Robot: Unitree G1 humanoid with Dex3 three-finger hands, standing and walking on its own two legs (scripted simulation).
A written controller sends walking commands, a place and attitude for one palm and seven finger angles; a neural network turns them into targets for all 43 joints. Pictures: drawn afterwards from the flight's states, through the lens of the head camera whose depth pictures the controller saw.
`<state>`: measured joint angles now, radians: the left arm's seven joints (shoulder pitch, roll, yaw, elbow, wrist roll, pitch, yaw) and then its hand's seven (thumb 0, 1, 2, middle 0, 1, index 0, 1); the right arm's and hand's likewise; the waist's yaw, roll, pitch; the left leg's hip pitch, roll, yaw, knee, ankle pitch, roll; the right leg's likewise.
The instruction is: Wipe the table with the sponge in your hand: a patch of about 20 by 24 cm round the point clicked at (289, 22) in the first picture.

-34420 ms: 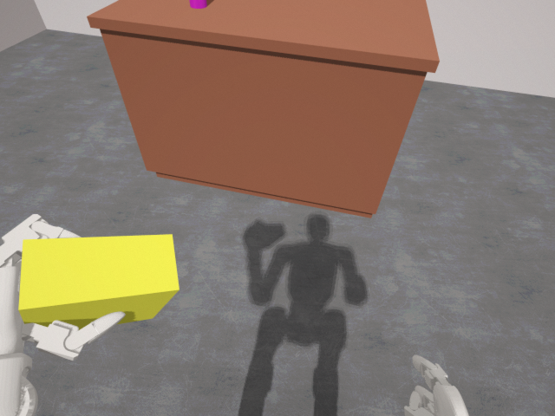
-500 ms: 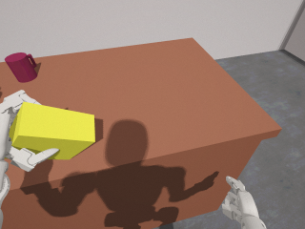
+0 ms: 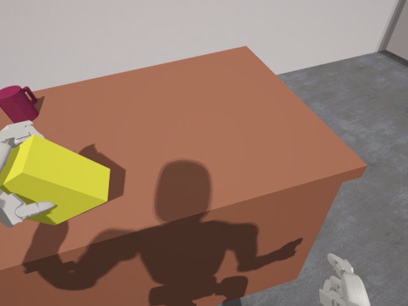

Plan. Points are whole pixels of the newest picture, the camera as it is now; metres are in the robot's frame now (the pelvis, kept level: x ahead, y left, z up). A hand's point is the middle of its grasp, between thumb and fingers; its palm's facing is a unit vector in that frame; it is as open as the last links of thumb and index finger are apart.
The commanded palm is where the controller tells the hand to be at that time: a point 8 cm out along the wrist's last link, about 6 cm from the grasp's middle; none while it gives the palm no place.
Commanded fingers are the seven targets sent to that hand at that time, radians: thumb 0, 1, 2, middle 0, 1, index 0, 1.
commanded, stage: turn the palm down, sponge in hand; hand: left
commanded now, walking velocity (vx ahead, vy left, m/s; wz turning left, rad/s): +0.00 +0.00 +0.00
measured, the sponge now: (59, 190) +0.24 +0.27 +0.17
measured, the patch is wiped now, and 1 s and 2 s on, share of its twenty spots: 0.00 0.00 0.00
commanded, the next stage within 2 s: move the sponge above the wiping area in 1.28 s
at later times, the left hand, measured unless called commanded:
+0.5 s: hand (7, 166) +0.23 +0.31 +0.24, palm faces +0.26 -0.19 -0.95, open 10.0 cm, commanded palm +0.17 +0.32 +0.31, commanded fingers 0.00 0.10 1.30 -1.20 -1.60 -1.20 -1.60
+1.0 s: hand out of the picture +0.22 +0.31 +0.25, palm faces +0.29 -0.05 -0.96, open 10.0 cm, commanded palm +0.16 +0.31 +0.32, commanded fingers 0.00 0.10 1.30 -1.20 -1.60 -1.20 -1.60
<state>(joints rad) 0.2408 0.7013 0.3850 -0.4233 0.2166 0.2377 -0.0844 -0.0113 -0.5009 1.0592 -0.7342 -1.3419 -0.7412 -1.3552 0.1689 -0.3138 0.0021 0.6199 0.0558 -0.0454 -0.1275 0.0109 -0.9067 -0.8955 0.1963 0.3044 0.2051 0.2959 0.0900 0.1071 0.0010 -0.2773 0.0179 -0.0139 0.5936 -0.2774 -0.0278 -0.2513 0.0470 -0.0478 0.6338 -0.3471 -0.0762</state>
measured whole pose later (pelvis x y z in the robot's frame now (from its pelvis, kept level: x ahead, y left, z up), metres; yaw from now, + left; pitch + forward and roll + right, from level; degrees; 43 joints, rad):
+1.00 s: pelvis -0.03 +0.03 +0.01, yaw +0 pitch -5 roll +1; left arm -0.07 0.70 0.08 -0.42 0.72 0.48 -0.18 -0.01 -0.50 1.06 -0.74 -1.34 -0.74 -1.35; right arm -0.02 -0.27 0.08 0.66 0.07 0.02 -0.10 0.01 -0.91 -0.90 0.20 0.30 0.18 0.29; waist 0.15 0.13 0.02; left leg -0.21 -0.02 0.01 0.46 -0.16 0.01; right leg -0.20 0.01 -0.02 0.53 -0.24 -0.04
